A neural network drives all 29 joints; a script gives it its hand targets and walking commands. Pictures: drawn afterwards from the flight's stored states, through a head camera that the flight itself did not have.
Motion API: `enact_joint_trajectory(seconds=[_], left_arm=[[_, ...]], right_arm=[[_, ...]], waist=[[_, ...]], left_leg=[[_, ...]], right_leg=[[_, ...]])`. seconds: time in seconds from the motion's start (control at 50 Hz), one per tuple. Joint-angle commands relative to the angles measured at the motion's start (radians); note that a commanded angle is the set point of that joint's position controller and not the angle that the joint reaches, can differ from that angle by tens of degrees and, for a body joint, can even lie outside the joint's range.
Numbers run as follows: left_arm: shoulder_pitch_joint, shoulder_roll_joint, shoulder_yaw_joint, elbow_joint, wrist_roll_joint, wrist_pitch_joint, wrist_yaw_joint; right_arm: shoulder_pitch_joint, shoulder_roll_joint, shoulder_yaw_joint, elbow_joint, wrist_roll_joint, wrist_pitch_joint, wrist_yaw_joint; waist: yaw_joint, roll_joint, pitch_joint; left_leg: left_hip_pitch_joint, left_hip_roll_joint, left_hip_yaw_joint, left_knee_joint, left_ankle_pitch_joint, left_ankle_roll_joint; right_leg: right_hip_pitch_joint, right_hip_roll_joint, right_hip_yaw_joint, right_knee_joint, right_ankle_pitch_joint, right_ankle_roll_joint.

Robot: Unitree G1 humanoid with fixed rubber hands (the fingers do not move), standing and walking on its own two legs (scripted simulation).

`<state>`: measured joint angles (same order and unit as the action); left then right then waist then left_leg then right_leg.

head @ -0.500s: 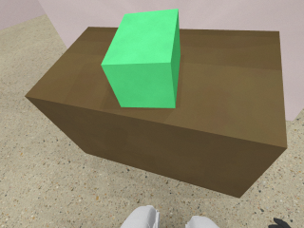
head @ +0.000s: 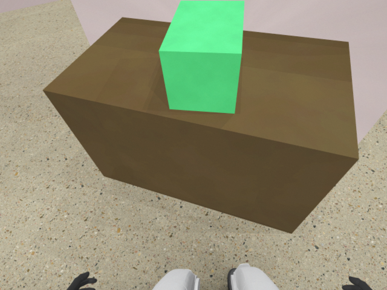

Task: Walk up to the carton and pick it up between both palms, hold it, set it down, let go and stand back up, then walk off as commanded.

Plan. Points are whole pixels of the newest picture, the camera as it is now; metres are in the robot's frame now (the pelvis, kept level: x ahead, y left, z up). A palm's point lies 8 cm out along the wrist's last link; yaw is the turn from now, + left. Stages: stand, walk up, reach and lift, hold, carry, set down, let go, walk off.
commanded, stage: walk off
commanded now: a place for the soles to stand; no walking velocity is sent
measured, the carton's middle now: (206, 55) +0.80 +0.00 +0.02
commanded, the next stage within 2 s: none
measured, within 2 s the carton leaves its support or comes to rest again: neither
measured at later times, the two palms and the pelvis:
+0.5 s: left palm out of the picture -0.14 +0.48 -0.13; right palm out of the picture -0.01 -0.17 -0.08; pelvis -0.12 +0.15 -0.01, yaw -2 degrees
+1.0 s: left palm out of the picture -0.10 +0.53 -0.15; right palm out of the picture -0.17 -0.07 -0.07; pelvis -0.21 +0.23 +0.01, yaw -3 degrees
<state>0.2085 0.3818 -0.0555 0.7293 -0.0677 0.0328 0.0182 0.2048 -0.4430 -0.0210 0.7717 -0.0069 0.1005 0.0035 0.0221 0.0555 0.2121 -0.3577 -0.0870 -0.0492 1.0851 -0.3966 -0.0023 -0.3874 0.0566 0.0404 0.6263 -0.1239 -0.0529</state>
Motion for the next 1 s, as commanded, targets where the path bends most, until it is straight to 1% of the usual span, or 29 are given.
enact_joint_trajectory(seconds=[0.0,0.02,0.04,0.06,0.08,0.12,0.18,0.2,0.28,0.32,0.34,0.36,0.38,0.4,0.46,0.48,0.5,0.52,0.54,0.56,0.58,0.6,0.62,0.64,0.72,0.78,0.9,0.92,0.98], left_arm=[[-0.084,0.286,0.193,-0.078,0.137,0.011,0.011],[-0.052,0.232,0.183,-0.044,0.117,0.011,0.012],[-0.004,0.202,0.164,-0.045,0.093,0.02,0.013],[-0.003,0.25,0.174,-0.035,0.086,0.022,0.024],[-0.002,0.309,0.186,-0.021,0.087,0.026,0.025],[0.054,0.304,0.189,0.038,0.071,0.034,0.032],[0.21,0.242,0.192,0.075,0.079,0.043,0.018],[0.27,0.252,0.195,0.092,0.079,0.044,0.019],[0.543,0.299,0.243,0.195,0.104,0.043,0.032],[0.588,0.32,0.261,0.185,0.093,0.028,0.043],[0.407,0.318,0.257,0.096,0.078,0.016,0.062],[0.132,0.304,0.245,-0.004,0.098,0.003,0.068],[-0.056,0.33,0.229,-0.074,0.125,-0.018,0.072],[-0.14,0.307,0.197,-0.129,0.127,-0.022,0.071],[-0.38,0.268,0.198,-0.18,0.128,-0.038,0.068],[-0.322,0.222,0.179,-0.123,0.117,-0.033,0.061],[-0.216,0.202,0.158,-0.084,0.103,-0.014,0.054],[-0.14,0.212,0.156,-0.088,0.1,-0.004,0.047],[-0.065,0.222,0.148,-0.036,0.101,0.002,0.061],[0.044,0.22,0.143,-0.022,0.096,0.015,0.052],[0.063,0.228,0.143,-0.002,0.091,0.023,0.041],[-0.004,0.236,0.142,-0.03,0.094,0.024,0.05],[-0.083,0.267,0.153,-0.026,0.094,0.039,0.058],[-0.043,0.276,0.163,0.007,0.082,0.044,0.047],[0.054,0.231,0.166,0.094,0.092,0.061,0.022],[-0.003,0.272,0.173,0.093,0.104,0.061,0.019],[0.008,0.238,0.165,0.047,0.118,0.054,0.007],[0.003,0.243,0.161,0.051,0.119,0.059,0.009],[-0.026,0.262,0.166,0.036,0.117,0.061,0.004]], right_arm=[[0.319,-0.187,-0.139,0.051,-0.02,-0.037,0.015],[0.296,-0.186,-0.142,0.059,-0.029,-0.046,0.014],[0.202,-0.237,-0.148,-0.001,-0.04,-0.058,0.003],[0.097,-0.24,-0.149,-0.039,-0.031,-0.063,-0.003],[0.013,-0.298,-0.152,-0.061,-0.028,-0.058,-0.014],[-0.078,-0.249,-0.141,-0.093,-0.026,-0.065,-0.032],[-0.112,-0.193,-0.14,-0.073,-0.026,-0.063,-0.032],[-0.126,-0.179,-0.134,-0.082,-0.011,-0.062,-0.033],[-0.258,-0.21,-0.157,-0.154,0.016,-0.043,-0.035],[-0.313,-0.181,-0.165,-0.144,0.025,-0.032,-0.034],[-0.172,-0.168,-0.156,-0.141,0.044,-0.038,-0.03],[0.073,-0.162,-0.15,-0.107,0.029,-0.037,-0.034],[0.19,-0.216,-0.163,-0.089,0.016,-0.044,-0.047],[0.218,-0.2,-0.156,-0.086,0.023,-0.043,-0.045],[0.384,-0.227,-0.165,-0.007,0.02,-0.051,-0.029],[0.375,-0.201,-0.137,0.022,0.018,-0.075,-0.033],[0.207,-0.201,-0.136,0.021,0.017,-0.092,-0.044],[0.154,-0.24,-0.134,0.021,0.021,-0.104,-0.053],[0.14,-0.243,-0.132,0.014,0.025,-0.106,-0.063],[0.111,-0.212,-0.126,-0.012,0.015,-0.113,-0.073],[0.099,-0.227,-0.132,-0.009,0.03,-0.112,-0.081],[0.102,-0.233,-0.128,-0.03,0.033,-0.103,-0.093],[0.049,-0.278,-0.154,-0.049,0.018,-0.089,-0.094],[-0.008,-0.26,-0.152,-0.063,-0.009,-0.091,-0.091],[-0.023,-0.134,-0.122,0.006,-0.01,-0.088,-0.1],[0.017,-0.14,-0.133,0.013,0.007,-0.098,-0.11],[0.058,-0.093,-0.118,-0.004,0.002,-0.103,-0.115],[0.06,-0.118,-0.131,0.002,0.007,-0.101,-0.121],[0.053,-0.168,-0.134,-0.009,0.007,-0.102,-0.12]], waist=[[-0.117,-0.163,-0.212],[-0.132,0.035,-0.16],[-0.101,0.218,-0.119],[-0.066,0.126,-0.085],[-0.056,0.123,-0.042],[-0.018,0.117,-0.017],[0.029,0.214,-0.044],[0.045,0.247,-0.107],[0.186,0.345,-0.3],[0.269,0.176,-0.284],[0.222,-0.194,-0.322],[0.066,-0.44,-0.32],[-0.048,-0.337,-0.292],[-0.116,-0.137,-0.277],[-0.287,-0.36,-0.159],[-0.3,-0.132,-0.101],[-0.206,0.081,0.044],[-0.124,0.096,0.067],[-0.104,0.156,0.022],[-0.056,0.073,-0.044],[-0.03,0.067,-0.139],[-0.07,0.123,-0.113],[-0.089,0.078,-0.043],[-0.046,0.141,-0.018],[0.011,0.154,-0.104],[-0.015,0.054,-0.198],[-0.029,0.084,-0.321],[-0.034,0.083,-0.318],[-0.059,0.05,-0.281]], left_leg=[[0.324,0.14,-0.122,-0.492,-0.055,0.091],[0.29,0.166,-0.247,-0.666,-0.13,0.082],[0.11,0.354,-0.571,-0.825,-0.297,0.107],[0.002,0.368,-0.648,-0.863,-0.356,0.046],[-0.133,0.373,-0.591,-0.933,-0.387,0.012],[-0.123,0.3,-0.488,-0.955,-0.366,-0.187],[-0.048,0.135,-0.18,-0.969,-0.105,-0.396],[0.017,0.12,-0.121,-0.941,0.044,-0.373],[0.098,0.007,0.071,-0.78,0.758,-0.523],[0.171,-0.113,0.162,-0.253,0.808,-0.527],[0.22,-0.086,-0.022,0.237,0.466,-0.319],[0.189,-0.012,-0.336,0.524,-0.316,-0.084],[0.201,0.1,-0.559,0.567,-0.39,0.045],[0.272,0.099,-0.462,0.505,-0.241,0.093],[0.253,0.167,-0.445,0.191,-0.325,0.103],[0.292,0.234,-0.428,-0.401,-0.109,0.134],[0.198,0.222,-0.474,-0.646,0.458,0.058],[0.182,0.238,-0.626,-0.581,0.857,-0.043],[0.242,0.241,-0.642,-0.527,1.046,-0.135],[0.309,0.216,-0.488,-0.468,1.114,-0.171],[0.31,0.235,-0.467,-0.451,1.085,-0.181],[0.203,0.238,-0.523,-0.51,0.943,-0.187],[0.011,0.231,-0.638,-0.68,0.454,-0.232],[-0.059,0.224,-0.589,-0.706,0.296,-0.227],[0.113,0.081,-0.315,-0.699,0.356,-0.345],[0.345,0.106,-0.365,-0.671,0.348,-0.284],[0.542,0.192,-0.327,-0.549,0.631,-0.109],[0.524,0.18,-0.336,-0.566,0.588,-0.153],[0.379,0.266,-0.437,-0.608,0.344,-0.004]], right_leg=[[-0.249,-0.215,0.274,-0.096,-0.468,-0.062],[-0.338,-0.09,0.172,0.138,-0.478,-0.028],[-0.384,0.134,0.101,0.489,-0.438,0.017],[-0.361,0.131,0.184,0.521,-0.396,0.016],[-0.342,0.155,0.242,0.607,-0.356,0.032],[-0.33,0.143,0.294,0.572,-0.276,0.029],[-0.117,0.16,0.131,0.494,-0.217,0.041],[-0.081,0.161,0.105,0.484,-0.221,0.057],[0.356,0.146,-0.018,0.21,-0.342,0.039],[0.351,0.006,-0.006,-0.172,-0.255,-0.117],[0.236,-0.181,0.182,-0.329,-0.047,-0.203],[0.004,-0.37,0.618,-0.231,0.249,-0.24],[-0.139,-0.436,0.701,-0.087,0.394,-0.238],[-0.25,-0.367,0.545,-0.072,0.327,-0.215],[-0.339,-0.374,0.35,0.116,0.394,-0.198],[-0.386,-0.21,0.274,0.367,0.227,-0.069],[-0.362,0.042,0.193,0.619,-0.375,0.021],[-0.437,0.136,0.189,0.691,-0.63,0.031],[-0.483,0.125,0.18,0.704,-0.633,0.015],[-0.444,0.12,0.099,0.656,-0.545,0.031],[-0.415,0.096,0.176,0.704,-0.453,0.019],[-0.437,0.088,0.235,0.729,-0.454,0.016],[-0.404,0.117,0.302,0.715,-0.419,0.014],[-0.313,0.13,0.31,0.709,-0.357,0.013],[-0.224,0.175,0.173,0.566,-0.243,0.034],[-0.272,0.179,0.225,0.544,-0.218,0.048],[-0.335,0.138,0.22,0.569,-0.255,0.064],[-0.32,0.153,0.225,0.551,-0.261,0.056],[-0.288,0.137,0.281,0.65,-0.251,0.07]])
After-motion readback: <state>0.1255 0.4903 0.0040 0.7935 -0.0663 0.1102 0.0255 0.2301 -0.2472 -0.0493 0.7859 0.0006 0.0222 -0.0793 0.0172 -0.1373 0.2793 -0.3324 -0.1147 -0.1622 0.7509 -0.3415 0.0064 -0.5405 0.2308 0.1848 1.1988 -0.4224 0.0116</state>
